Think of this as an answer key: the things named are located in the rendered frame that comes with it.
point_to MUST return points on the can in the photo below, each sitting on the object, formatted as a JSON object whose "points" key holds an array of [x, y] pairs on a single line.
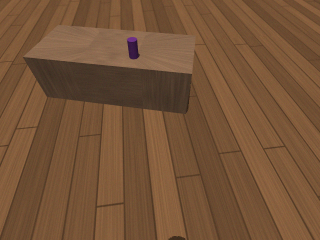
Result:
{"points": [[132, 48]]}

